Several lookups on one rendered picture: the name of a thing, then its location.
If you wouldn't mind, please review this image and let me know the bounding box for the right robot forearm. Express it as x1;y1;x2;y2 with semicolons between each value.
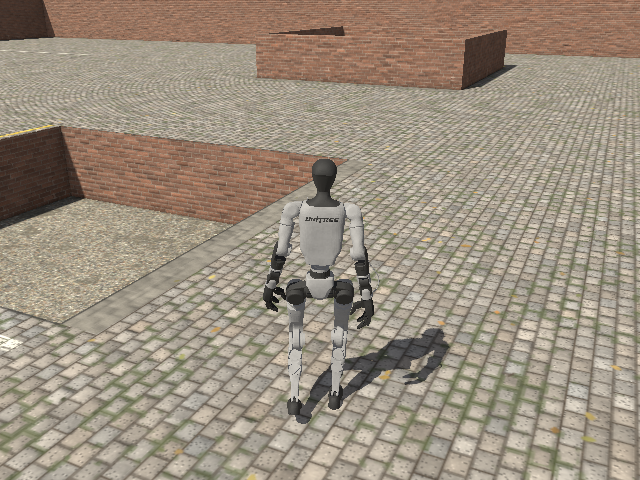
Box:
354;246;373;300

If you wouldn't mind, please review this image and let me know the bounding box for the robot right upper arm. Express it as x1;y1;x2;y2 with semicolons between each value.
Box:
344;203;365;261

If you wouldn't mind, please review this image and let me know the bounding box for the robot left hand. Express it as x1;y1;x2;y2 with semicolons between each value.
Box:
263;285;286;312

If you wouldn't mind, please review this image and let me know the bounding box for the robot left upper arm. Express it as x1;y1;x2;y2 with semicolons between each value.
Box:
276;201;302;257

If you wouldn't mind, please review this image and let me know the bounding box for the robot right thigh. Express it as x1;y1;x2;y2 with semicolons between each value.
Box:
331;279;354;347

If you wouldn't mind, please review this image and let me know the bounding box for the right robot shin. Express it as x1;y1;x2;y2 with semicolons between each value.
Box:
331;330;348;396

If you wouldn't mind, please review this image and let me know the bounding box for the left robot forearm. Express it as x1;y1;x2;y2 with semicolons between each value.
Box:
265;241;286;289

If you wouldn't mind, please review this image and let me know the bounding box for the robot right hand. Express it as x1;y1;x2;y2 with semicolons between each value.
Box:
350;298;374;329

